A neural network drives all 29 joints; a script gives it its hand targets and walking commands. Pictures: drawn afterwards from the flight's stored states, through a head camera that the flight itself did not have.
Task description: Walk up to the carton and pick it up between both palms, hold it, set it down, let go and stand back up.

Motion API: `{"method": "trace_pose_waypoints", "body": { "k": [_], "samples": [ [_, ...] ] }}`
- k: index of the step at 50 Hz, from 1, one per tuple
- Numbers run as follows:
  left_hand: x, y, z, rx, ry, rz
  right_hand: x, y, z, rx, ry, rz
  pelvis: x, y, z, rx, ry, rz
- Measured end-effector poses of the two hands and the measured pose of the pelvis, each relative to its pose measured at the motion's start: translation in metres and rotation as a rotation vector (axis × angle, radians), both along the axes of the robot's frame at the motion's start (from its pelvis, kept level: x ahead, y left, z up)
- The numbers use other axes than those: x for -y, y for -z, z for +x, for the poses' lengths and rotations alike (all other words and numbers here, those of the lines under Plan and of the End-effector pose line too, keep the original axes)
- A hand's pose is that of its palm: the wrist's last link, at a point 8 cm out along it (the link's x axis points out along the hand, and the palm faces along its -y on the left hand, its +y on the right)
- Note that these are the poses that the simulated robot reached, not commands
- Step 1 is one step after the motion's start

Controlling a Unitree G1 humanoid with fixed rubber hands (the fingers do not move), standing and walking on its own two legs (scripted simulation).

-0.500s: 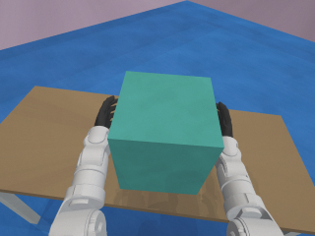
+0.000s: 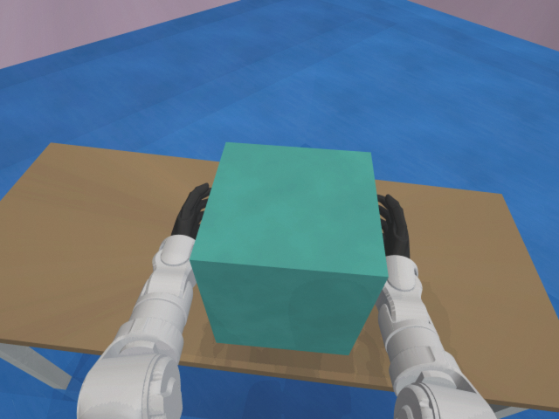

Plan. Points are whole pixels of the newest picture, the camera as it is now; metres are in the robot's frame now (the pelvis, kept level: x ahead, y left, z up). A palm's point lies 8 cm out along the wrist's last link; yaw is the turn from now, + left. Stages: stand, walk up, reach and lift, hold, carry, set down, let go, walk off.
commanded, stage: set down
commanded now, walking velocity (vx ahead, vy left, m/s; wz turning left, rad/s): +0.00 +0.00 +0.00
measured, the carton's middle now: (289, 252) +0.37 -0.04 +0.02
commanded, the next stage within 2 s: none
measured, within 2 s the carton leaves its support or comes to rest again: rests again in 1.44 s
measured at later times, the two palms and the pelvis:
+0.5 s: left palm (197, 239) +0.40 +0.11 +0.01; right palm (393, 264) +0.33 -0.20 +0.02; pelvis -0.01 +0.00 +0.00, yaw +0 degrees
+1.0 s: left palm (202, 252) +0.40 +0.10 -0.02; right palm (388, 277) +0.33 -0.21 -0.01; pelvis -0.01 +0.00 -0.01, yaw +0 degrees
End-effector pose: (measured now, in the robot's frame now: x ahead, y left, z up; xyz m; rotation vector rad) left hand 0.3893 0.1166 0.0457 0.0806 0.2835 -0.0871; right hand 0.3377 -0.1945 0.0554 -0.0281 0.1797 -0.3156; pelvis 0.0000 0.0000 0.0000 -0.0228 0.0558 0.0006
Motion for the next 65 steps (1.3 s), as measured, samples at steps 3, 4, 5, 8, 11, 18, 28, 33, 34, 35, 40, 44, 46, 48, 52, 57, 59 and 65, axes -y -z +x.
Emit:
{"method": "trace_pose_waypoints", "body": {
  "k": [3, 4, 5, 8, 11, 18, 28, 33, 34, 35, 40, 44, 46, 48, 52, 57, 59, 65],
  "samples": [
    [0.000, 0.006, 0.000, -0.006, 0.002, 0.008, 0.000, 0.006, 0.000, -0.007, 0.000, 0.001, 0.001, 0.000, 0.002, -0.019, -0.003, -0.002],
    [0.000, 0.008, 0.001, -0.007, 0.004, 0.010, 0.000, 0.008, 0.000, -0.009, 0.000, 0.001, 0.001, 0.000, 0.002, -0.026, -0.005, -0.003],
    [0.000, 0.010, 0.001, -0.007, 0.005, 0.011, 0.000, 0.010, 0.000, -0.010, 0.001, 0.001, 0.001, 0.001, 0.003, -0.032, -0.006, -0.003],
    [0.001, 0.014, 0.003, -0.010, 0.010, 0.017, 0.001, 0.014, 0.000, -0.014, 0.007, 0.003, 0.002, 0.001, 0.003, -0.048, -0.009, -0.005],
    [0.003, 0.016, 0.004, -0.012, 0.017, 0.020, 0.002, 0.017, 0.000, -0.017, 0.012, 0.002, 0.002, 0.001, 0.003, -0.064, -0.010, -0.005],
    [0.007, 0.022, 0.007, -0.022, 0.036, 0.024, 0.005, 0.024, -0.003, -0.029, 0.030, -0.002, 0.002, 0.003, 0.000, -0.094, -0.008, -0.005],
    [0.011, 0.035, 0.009, -0.048, 0.062, 0.028, 0.007, 0.037, -0.010, -0.057, 0.055, -0.003, 0.001, 0.005, -0.007, -0.146, 0.004, -0.004],
    [0.012, 0.042, 0.010, -0.057, 0.065, 0.031, 0.007, 0.043, -0.010, -0.066, 0.062, 0.002, 0.001, 0.007, -0.010, -0.175, 0.005, -0.005],
    [0.012, 0.043, 0.010, -0.060, 0.066, 0.032, 0.007, 0.045, -0.010, -0.069, 0.063, 0.003, 0.001, 0.007, -0.011, -0.180, 0.005, -0.005],
    [0.012, 0.044, 0.011, -0.063, 0.066, 0.033, 0.008, 0.046, -0.010, -0.072, 0.064, 0.004, 0.002, 0.008, -0.011, -0.186, 0.005, -0.005],
    [0.013, 0.051, 0.011, -0.070, 0.069, 0.035, 0.008, 0.053, -0.010, -0.079, 0.067, 0.006, 0.002, 0.010, -0.012, -0.215, 0.004, -0.007],
    [0.014, 0.058, 0.011, -0.077, 0.069, 0.036, 0.009, 0.059, -0.011, -0.086, 0.066, 0.007, 0.003, 0.012, -0.012, -0.232, 0.001, -0.008],
    [0.014, 0.062, 0.010, -0.081, 0.069, 0.036, 0.010, 0.062, -0.011, -0.090, 0.067, 0.007, 0.003, 0.012, -0.011, -0.243, -0.001, -0.009],
    [0.015, 0.065, 0.010, -0.083, 0.070, 0.038, 0.010, 0.065, -0.011, -0.092, 0.067, 0.008, 0.004, 0.013, -0.011, -0.254, -0.003, -0.010],
    [0.016, 0.071, 0.009, -0.085, 0.066, 0.039, 0.011, 0.070, -0.011, -0.094, 0.065, 0.007, 0.004, 0.015, -0.011, -0.270, -0.006, -0.013],
    [0.016, 0.074, 0.009, -0.075, 0.064, 0.032, 0.011, 0.073, -0.011, -0.084, 0.064, 0.005, 0.004, 0.017, -0.011, -0.283, -0.012, -0.015],
    [0.016, 0.074, 0.010, -0.072, 0.065, 0.033, 0.011, 0.074, -0.012, -0.081, 0.066, 0.007, 0.003, 0.018, -0.011, -0.286, -0.012, -0.015],
    [0.016, 0.074, 0.010, -0.067, 0.072, 0.035, 0.011, 0.076, -0.014, -0.076, 0.074, 0.011, 0.001, 0.020, -0.013, -0.290, -0.009, -0.018]
  ]
}}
